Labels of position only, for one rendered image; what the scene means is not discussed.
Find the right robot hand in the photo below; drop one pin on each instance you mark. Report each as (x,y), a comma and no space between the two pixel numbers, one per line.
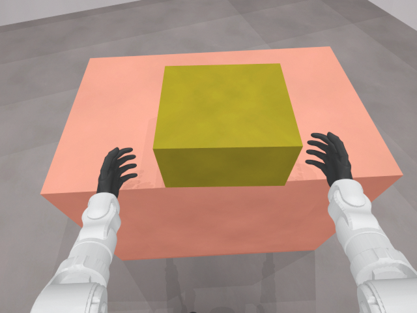
(336,164)

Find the robot left forearm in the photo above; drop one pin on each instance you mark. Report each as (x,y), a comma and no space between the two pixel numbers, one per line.
(94,248)

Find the robot right upper arm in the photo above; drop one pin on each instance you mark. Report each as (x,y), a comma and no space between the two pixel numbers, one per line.
(397,295)

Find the left robot hand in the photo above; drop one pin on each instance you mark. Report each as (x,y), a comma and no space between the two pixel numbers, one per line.
(110,179)

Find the carton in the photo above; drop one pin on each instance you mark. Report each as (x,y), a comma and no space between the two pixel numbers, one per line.
(225,125)

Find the robot right forearm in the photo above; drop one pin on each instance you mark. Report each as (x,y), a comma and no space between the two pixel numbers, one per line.
(367,247)

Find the robot left upper arm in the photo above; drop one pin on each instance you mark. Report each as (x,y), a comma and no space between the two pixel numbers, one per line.
(89,297)

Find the pedestal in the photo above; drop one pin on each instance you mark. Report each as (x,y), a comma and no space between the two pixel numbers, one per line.
(117,106)

